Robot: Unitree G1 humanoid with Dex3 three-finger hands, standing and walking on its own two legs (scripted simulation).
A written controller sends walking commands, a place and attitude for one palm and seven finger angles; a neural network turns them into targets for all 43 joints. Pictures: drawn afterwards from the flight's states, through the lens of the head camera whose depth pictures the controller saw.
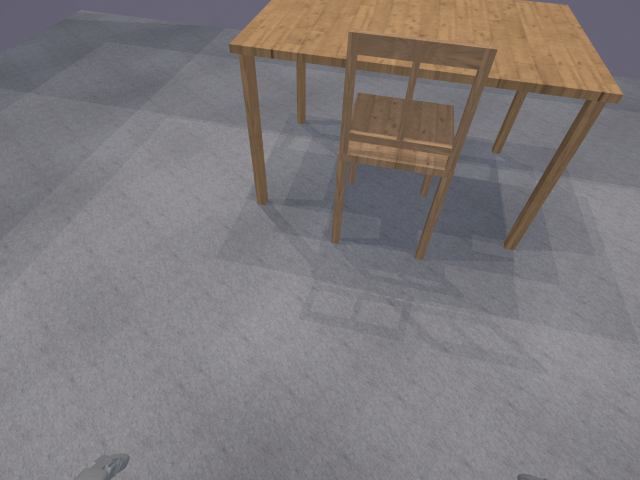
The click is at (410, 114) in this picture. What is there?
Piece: chair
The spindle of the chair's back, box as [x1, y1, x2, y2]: [397, 62, 419, 140]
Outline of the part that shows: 418,62 412,63 397,139 401,140 403,138 419,66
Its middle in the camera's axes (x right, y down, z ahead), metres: +0.25 -0.40 +1.14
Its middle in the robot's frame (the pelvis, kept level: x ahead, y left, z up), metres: +1.12 -0.21 -0.10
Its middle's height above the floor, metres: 0.67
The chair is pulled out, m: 0.00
